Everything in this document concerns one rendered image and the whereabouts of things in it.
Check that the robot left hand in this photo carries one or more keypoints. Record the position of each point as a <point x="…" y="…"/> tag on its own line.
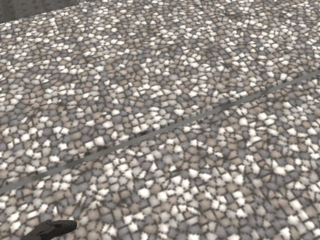
<point x="49" y="229"/>

